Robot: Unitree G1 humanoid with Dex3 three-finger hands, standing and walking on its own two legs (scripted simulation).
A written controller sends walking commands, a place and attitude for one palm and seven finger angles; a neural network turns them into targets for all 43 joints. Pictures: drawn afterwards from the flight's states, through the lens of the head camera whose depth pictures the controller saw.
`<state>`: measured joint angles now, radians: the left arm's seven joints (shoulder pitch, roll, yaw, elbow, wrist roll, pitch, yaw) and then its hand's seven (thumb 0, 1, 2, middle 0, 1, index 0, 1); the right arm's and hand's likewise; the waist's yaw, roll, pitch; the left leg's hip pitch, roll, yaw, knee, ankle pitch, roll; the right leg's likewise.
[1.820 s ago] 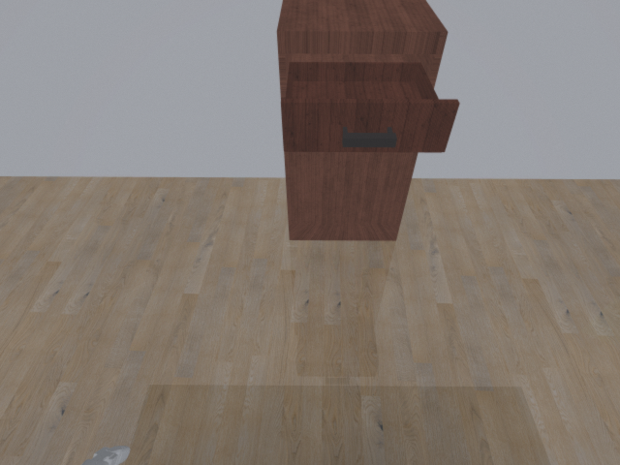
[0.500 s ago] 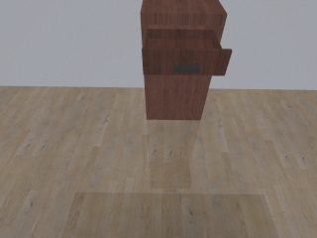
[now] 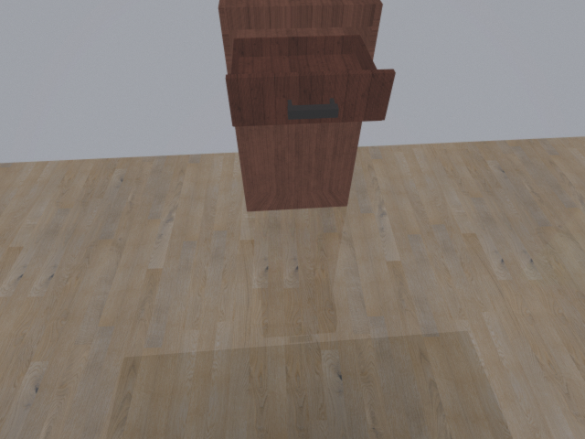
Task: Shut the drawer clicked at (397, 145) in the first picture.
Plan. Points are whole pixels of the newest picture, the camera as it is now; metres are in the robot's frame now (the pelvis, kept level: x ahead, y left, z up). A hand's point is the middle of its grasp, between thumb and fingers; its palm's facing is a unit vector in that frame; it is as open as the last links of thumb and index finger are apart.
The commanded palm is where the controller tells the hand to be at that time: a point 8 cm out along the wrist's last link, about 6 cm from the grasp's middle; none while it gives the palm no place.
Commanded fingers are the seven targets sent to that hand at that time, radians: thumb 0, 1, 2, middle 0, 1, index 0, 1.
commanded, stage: walk to a spot facing it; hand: left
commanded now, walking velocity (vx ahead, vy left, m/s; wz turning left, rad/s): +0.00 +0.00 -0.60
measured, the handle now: (311, 107) +0.89 +0.02 -0.03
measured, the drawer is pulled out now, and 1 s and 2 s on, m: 0.29 0.29 0.29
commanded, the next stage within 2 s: turn to face it in 1.70 s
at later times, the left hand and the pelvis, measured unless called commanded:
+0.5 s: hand out of the picture +0.05 +0.16 -0.14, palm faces -0.15 -0.96 -0.25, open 7.4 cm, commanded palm none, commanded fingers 0.00 0.90 0.90 -0.20 -0.30 -0.20 -0.30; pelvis -0.01 -0.03 +0.01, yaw -15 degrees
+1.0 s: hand (201, 372) +0.25 +0.18 -0.16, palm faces -0.47 -0.87 -0.18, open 7.4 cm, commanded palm none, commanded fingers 0.00 0.90 0.90 -0.20 -0.30 -0.20 -0.30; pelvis +0.09 +0.03 +0.01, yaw -34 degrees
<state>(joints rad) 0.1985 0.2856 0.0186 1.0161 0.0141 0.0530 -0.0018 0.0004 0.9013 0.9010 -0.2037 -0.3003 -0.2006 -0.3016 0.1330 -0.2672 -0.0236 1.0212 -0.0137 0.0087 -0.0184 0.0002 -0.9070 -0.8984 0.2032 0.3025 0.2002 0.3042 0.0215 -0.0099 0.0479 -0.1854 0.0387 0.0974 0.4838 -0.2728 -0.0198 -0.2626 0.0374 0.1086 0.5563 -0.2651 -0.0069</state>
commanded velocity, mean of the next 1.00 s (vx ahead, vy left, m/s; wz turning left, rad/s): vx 0.23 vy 0.00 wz -0.60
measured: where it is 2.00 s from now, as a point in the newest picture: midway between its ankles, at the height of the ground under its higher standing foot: (372, 406)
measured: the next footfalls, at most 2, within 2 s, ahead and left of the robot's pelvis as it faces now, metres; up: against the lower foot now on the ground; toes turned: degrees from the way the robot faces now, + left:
left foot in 0.76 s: +0.11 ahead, +0.10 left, +0.00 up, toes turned -25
right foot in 1.36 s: +0.23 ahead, -0.24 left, +0.00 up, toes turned -55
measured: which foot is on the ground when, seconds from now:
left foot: down 0.00-0.14, up 0.16-0.74, down 0.76-1.00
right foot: down 0.00-0.76, up 0.78-1.00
